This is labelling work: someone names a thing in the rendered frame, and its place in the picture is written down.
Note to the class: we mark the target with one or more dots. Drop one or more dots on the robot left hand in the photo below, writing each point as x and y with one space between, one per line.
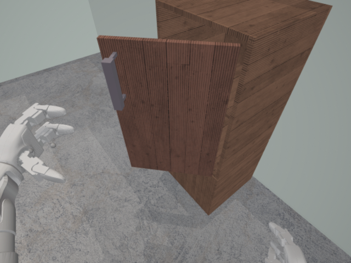
18 138

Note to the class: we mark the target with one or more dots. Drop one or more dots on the robot right hand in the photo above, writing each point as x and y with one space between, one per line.
287 251

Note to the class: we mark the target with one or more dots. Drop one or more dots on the handle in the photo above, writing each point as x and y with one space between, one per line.
112 80

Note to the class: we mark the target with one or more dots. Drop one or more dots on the robot left forearm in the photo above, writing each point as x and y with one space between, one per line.
10 179

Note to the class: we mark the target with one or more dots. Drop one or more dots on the cupboard door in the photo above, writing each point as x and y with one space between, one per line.
177 95

